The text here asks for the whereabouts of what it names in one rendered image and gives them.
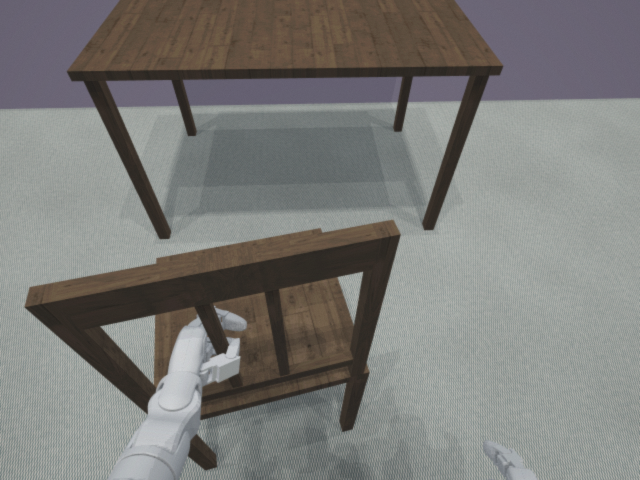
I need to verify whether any robot left hand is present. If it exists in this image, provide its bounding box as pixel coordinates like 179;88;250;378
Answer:
167;306;247;387

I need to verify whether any robot right hand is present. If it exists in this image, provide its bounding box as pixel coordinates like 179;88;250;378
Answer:
483;440;538;480

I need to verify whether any table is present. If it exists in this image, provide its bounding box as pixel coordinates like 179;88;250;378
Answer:
67;0;503;239

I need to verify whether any chair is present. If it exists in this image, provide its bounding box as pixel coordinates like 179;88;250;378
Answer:
25;220;401;470

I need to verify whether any robot left forearm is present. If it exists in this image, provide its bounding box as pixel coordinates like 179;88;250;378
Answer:
107;371;202;480

